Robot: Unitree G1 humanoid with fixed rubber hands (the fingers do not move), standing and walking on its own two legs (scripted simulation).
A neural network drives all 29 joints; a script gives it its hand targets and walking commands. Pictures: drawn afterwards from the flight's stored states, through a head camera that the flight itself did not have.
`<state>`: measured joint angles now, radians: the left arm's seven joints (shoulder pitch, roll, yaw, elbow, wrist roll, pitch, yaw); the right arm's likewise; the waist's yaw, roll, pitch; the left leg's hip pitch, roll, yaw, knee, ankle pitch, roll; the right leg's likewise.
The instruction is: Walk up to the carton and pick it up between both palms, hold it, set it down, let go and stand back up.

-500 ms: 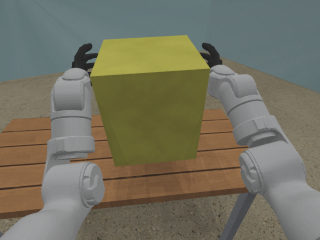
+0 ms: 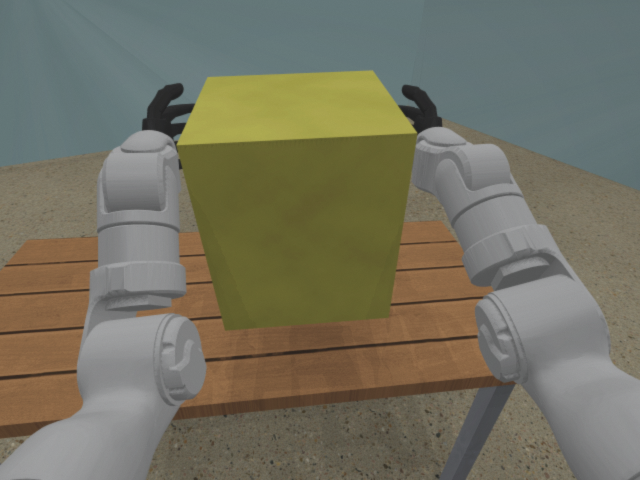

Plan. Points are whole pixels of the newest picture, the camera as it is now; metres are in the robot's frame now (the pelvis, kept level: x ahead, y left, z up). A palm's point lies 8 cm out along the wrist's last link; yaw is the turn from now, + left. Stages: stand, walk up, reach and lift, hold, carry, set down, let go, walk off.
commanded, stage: hold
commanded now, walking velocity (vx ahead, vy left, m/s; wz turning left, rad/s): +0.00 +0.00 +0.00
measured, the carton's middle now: (299, 199) +0.38 +0.01 +0.24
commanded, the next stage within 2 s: none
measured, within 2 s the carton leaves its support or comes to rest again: neither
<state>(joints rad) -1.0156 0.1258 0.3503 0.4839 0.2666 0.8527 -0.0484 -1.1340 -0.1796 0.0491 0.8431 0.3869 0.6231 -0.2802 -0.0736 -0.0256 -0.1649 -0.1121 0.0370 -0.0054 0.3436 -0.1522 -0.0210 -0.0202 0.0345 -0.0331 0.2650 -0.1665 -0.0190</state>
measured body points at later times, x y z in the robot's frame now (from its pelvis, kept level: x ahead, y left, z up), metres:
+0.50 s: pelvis +0.00 +0.00 +0.00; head -0.09 +0.02 +0.44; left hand +0.39 +0.16 +0.32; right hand +0.39 -0.14 +0.31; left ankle +0.03 +0.13 -0.75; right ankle -0.01 -0.10 -0.75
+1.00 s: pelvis +0.00 +0.00 +0.00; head -0.09 +0.02 +0.44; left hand +0.39 +0.16 +0.31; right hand +0.39 -0.14 +0.31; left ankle +0.03 +0.13 -0.75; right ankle -0.01 -0.10 -0.75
